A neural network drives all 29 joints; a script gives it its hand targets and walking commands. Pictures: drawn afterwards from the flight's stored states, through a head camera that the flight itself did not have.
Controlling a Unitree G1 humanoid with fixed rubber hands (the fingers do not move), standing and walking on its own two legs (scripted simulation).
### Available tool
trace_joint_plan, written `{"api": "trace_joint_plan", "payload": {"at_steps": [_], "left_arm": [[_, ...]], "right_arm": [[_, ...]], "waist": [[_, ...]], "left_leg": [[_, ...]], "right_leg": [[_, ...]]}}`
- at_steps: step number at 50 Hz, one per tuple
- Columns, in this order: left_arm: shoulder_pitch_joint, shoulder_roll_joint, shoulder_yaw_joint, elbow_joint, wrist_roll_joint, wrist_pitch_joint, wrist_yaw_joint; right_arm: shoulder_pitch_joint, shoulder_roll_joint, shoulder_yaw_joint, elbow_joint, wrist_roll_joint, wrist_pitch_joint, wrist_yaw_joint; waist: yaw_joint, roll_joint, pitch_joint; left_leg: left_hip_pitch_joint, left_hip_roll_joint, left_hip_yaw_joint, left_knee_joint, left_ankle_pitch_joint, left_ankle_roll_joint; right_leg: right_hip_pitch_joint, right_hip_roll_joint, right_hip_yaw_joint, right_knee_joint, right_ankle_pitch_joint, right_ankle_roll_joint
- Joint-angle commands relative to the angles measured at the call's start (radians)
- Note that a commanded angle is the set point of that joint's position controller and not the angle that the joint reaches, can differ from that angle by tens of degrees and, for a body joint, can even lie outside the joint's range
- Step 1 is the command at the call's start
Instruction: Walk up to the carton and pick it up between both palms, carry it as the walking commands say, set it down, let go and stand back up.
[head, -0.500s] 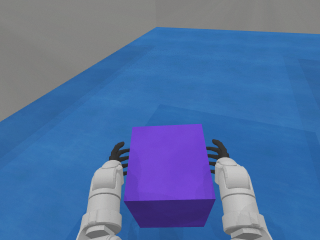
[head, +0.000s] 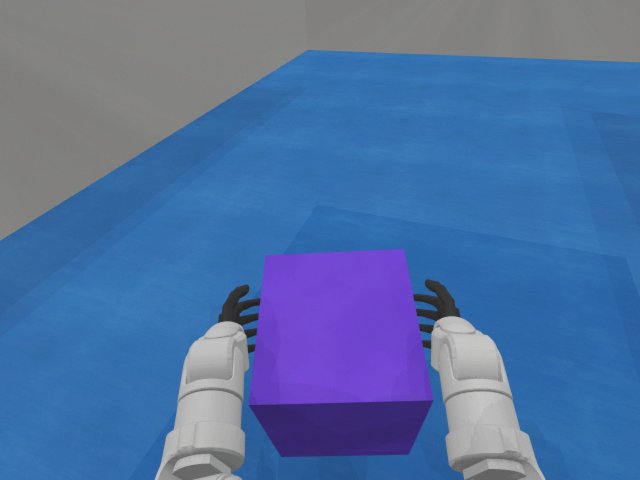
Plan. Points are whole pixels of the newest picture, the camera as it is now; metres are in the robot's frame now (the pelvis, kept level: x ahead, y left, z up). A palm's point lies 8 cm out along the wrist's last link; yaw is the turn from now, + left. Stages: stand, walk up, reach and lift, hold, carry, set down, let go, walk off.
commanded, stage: hold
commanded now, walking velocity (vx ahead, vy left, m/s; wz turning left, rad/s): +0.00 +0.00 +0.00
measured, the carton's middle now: (339, 358) +0.31 -0.01 -0.02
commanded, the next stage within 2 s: carry in 0.98 s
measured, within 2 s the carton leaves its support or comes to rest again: neither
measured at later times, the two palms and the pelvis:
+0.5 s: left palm (232, 339) +0.29 +0.13 +0.06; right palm (449, 335) +0.28 -0.15 +0.06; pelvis +0.00 +0.00 +0.00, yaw +0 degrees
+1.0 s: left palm (232, 335) +0.30 +0.13 +0.06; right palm (449, 333) +0.29 -0.15 +0.06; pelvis +0.00 +0.00 +0.00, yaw +0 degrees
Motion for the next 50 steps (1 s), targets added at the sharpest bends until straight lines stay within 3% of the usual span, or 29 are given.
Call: {"api": "trace_joint_plan", "payload": {"at_steps": [1,2,3,5,9,10,11,13,14,16,17,18,22,26,27,28,29,31,34,36,38,40,41,43,46,47,48,49,50], "left_arm": [[-0.596,-1.028,-0.631,-0.11,-0.295,-0.017,-0.293],[-0.606,-1.031,-0.636,-0.102,-0.287,-0.026,-0.292],[-0.614,-1.04,-0.651,-0.116,-0.304,-0.019,-0.296],[-0.543,-1.011,-0.611,-0.05,-0.269,-0.016,-0.299],[-0.507,-1.039,-0.638,-0.082,-0.28,-0.011,-0.303],[-0.519,-1.007,-0.601,-0.045,-0.268,-0.01,-0.3],[-0.603,-1.038,-0.681,-0.139,-0.323,-0.025,-0.304],[-0.578,-1.045,-0.662,-0.107,-0.297,-0.012,-0.301],[-0.618,-1.007,-0.635,-0.158,-0.286,-0.02,-0.293],[-0.522,-1.03,-0.654,-0.11,-0.295,-0.005,-0.296],[-0.466,-1.017,-0.571,0.0,-0.264,0.001,-0.298],[-0.55,-0.991,-0.612,-0.098,-0.285,-0.017,-0.301],[-0.562,-1.017,-0.628,-0.116,-0.294,-0.024,-0.298],[-0.575,-1.034,-0.612,-0.059,-0.265,-0.015,-0.303],[-0.585,-1.016,-0.629,-0.07,-0.287,-0.03,-0.306],[-0.645,-1.016,-0.612,-0.088,-0.289,-0.024,-0.305],[-0.599,-1.028,-0.624,-0.074,-0.296,-0.036,-0.304],[-0.659,-1.04,-0.615,-0.068,-0.29,-0.04,-0.317],[-0.519,-1.001,-0.555,-0.01,-0.244,-0.028,-0.298],[-0.569,-1.024,-0.588,-0.032,-0.255,-0.031,-0.309],[-0.7,-1.055,-0.695,-0.181,-0.32,-0.048,-0.31],[-0.592,-1.026,-0.643,-0.091,-0.279,-0.034,-0.305],[-0.645,-1.019,-0.623,-0.082,-0.284,-0.039,-0.306],[-0.542,-1.006,-0.616,-0.051,-0.264,-0.027,-0.301],[-0.605,-1.038,-0.674,-0.132,-0.296,-0.028,-0.302],[-0.559,-1.028,-0.669,-0.125,-0.299,-0.033,-0.299],[-0.534,-1.043,-0.644,-0.101,-0.308,-0.029,-0.315],[-0.535,-0.973,-0.686,-0.186,-0.275,-0.028,-0.292],[-0.561,-0.987,-0.701,-0.214,-0.323,-0.005,-0.282]], "right_arm": [[-0.554,0.995,0.604,-0.034,0.329,-0.045,0.358],[-0.582,0.983,0.597,-0.023,0.296,-0.035,0.361],[-0.533,0.989,0.577,-0.003,0.295,-0.036,0.36],[-0.615,1.009,0.612,-0.065,0.298,-0.045,0.353],[-0.547,1.003,0.608,-0.06,0.312,-0.046,0.348],[-0.601,0.999,0.608,-0.07,0.308,-0.041,0.342],[-0.547,0.995,0.639,-0.087,0.322,-0.041,0.352],[-0.584,0.995,0.614,-0.062,0.314,-0.045,0.345],[-0.532,1.014,0.572,0.026,0.275,-0.031,0.35],[-0.459,1.001,0.589,0.015,0.3,-0.028,0.352],[-0.567,0.984,0.595,-0.041,0.301,-0.031,0.346],[-0.561,0.989,0.609,-0.056,0.302,-0.038,0.343],[-0.609,1.023,0.633,-0.078,0.32,-0.043,0.352],[-0.585,0.983,0.591,-0.018,0.294,-0.039,0.351],[-0.643,0.999,0.628,-0.077,0.324,-0.05,0.351],[-0.577,1.01,0.584,0.011,0.303,-0.044,0.353],[-0.607,1.024,0.636,-0.028,0.323,-0.055,0.36],[-0.601,1.003,0.592,0.013,0.304,-0.055,0.357],[-0.609,0.999,0.57,0.03,0.283,-0.042,0.355],[-0.647,1.025,0.605,-0.029,0.304,-0.064,0.352],[-0.559,1.014,0.615,-0.04,0.311,-0.068,0.35],[-0.577,1.024,0.625,-0.029,0.307,-0.053,0.349],[-0.626,1.026,0.617,-0.007,0.302,-0.051,0.349],[-0.516,1.006,0.594,0.055,0.281,-0.039,0.358],[-0.601,1.005,0.631,-0.101,0.332,-0.068,0.359],[-0.562,0.999,0.653,-0.097,0.305,-0.059,0.351],[-0.578,0.981,0.651,-0.119,0.319,-0.052,0.352],[-0.561,0.997,0.666,-0.125,0.333,-0.068,0.341],[-0.552,0.977,0.689,-0.162,0.351,-0.053,0.324]], "waist": [[-0.006,0.045,-0.208],[-0.015,-0.061,-0.248],[-0.024,0.024,-0.209],[0.006,-0.065,-0.213],[-0.014,0.041,-0.277],[0.004,-0.06,-0.205],[-0.035,-0.043,-0.226],[-0.03,0.037,-0.256],[-0.01,-0.035,-0.228],[-0.031,0.029,-0.207],[-0.001,-0.046,-0.165],[-0.004,-0.066,-0.186],[0.014,-0.077,-0.248],[-0.009,0.058,-0.156],[-0.002,-0.037,-0.17],[0.003,0.035,-0.195],[0.014,-0.071,-0.261],[-0.006,0.035,-0.26],[0.031,-0.065,-0.161],[0.031,-0.041,-0.246],[-0.031,0.058,-0.349],[0.012,0.045,-0.237],[0.012,-0.042,-0.228],[-0.011,-0.062,-0.181],[-0.001,0.044,-0.324],[-0.001,-0.058,-0.286],[0.003,-0.059,-0.305],[0.03,-0.054,-0.143],[0.037,-0.063,-0.099]], "left_leg": [[-0.095,-0.037,-0.018,-0.251,0.05,0.014],[-0.079,-0.017,-0.046,-0.254,0.048,0.015],[-0.085,-0.034,-0.029,-0.269,0.011,0.007],[-0.087,-0.048,-0.018,-0.246,0.097,0.015],[-0.058,-0.052,-0.015,-0.247,0.119,0.008],[-0.093,-0.053,-0.004,-0.247,0.086,0.018],[-0.061,-0.038,-0.028,-0.24,0.093,0.016],[-0.043,-0.05,-0.007,-0.237,0.135,0.003],[-0.054,-0.039,-0.019,-0.242,0.114,0.009],[-0.021,-0.047,-0.025,-0.237,0.141,0.006],[-0.062,-0.039,-0.019,-0.259,0.015,0.02],[-0.076,-0.056,-0.007,-0.24,0.066,0.023],[-0.052,-0.044,-0.019,-0.235,0.088,0.021],[-0.108,-0.032,-0.025,-0.269,0.013,0.016],[-0.11,-0.026,-0.029,-0.266,-0.044,0.024],[-0.114,-0.045,-0.009,-0.255,-0.007,0.016],[-0.062,-0.044,-0.021,-0.235,0.011,0.022],[-0.064,-0.021,-0.015,-0.258,-0.011,0.016],[-0.102,-0.028,-0.022,-0.253,0.027,0.02],[-0.097,-0.053,0.005,-0.237,-0.003,0.012],[-0.018,-0.049,-0.024,-0.217,0.124,0.0],[-0.111,-0.039,-0.01,-0.251,0.07,0.012],[-0.091,-0.036,-0.016,-0.251,0.002,0.022],[-0.059,-0.026,-0.03,-0.233,0.072,0.02],[-0.03,-0.044,-0.011,-0.227,0.148,0.003],[-0.068,-0.034,-0.027,-0.232,0.153,0.02],[-0.015,-0.02,-0.031,-0.231,0.122,0.02],[-0.118,0.113,-0.027,-0.149,-0.067,0.018],[-0.137,0.103,-0.048,-0.189,-0.339,0.051]], "right_leg": [[0.3,0.137,0.0,-0.123,0.021,-0.042],[0.28,0.152,-0.011,-0.104,0.017,-0.031],[0.28,0.145,-0.013,-0.121,0.003,-0.04],[0.286,0.148,-0.006,-0.133,0.066,-0.021],[0.342,0.129,0.011,-0.133,0.105,-0.036],[0.311,0.135,0.003,-0.137,0.054,-0.02],[0.272,0.141,-0.008,-0.124,0.052,-0.028],[0.293,0.133,-0.004,-0.12,0.091,-0.036],[0.268,0.141,0.004,-0.122,0.041,-0.038],[0.264,0.134,0.001,-0.134,0.087,-0.044],[0.273,0.131,-0.01,-0.131,-0.031,-0.03],[0.284,0.131,0.008,-0.143,0.032,-0.022],[0.276,0.134,-0.002,-0.117,0.043,-0.024],[0.27,0.136,-0.002,-0.116,0.014,-0.04],[0.266,0.144,-0.017,-0.109,-0.055,-0.023],[0.277,0.128,-0.001,-0.127,-0.035,-0.044],[0.273,0.13,-0.007,-0.122,-0.044,-0.029],[0.265,0.132,-0.009,-0.113,-0.047,-0.034],[0.263,0.128,-0.006,-0.117,-0.014,-0.031],[0.309,0.122,0.003,-0.133,-0.037,-0.026],[0.292,0.131,0.003,-0.108,0.095,-0.038],[0.325,0.126,0.003,-0.116,0.068,-0.033],[0.3,0.134,-0.008,-0.114,-0.037,-0.027],[0.21,0.131,0.003,-0.121,0.016,-0.035],[0.318,0.135,0.02,-0.113,0.103,-0.042],[0.328,0.138,0.014,-0.12,0.122,-0.029],[0.277,0.135,0.008,-0.117,0.046,-0.034],[-0.032,-0.085,0.069,-0.069,0.003,-0.046],[-0.099,-0.043,0.081,-0.093,-0.324,-0.069]]}}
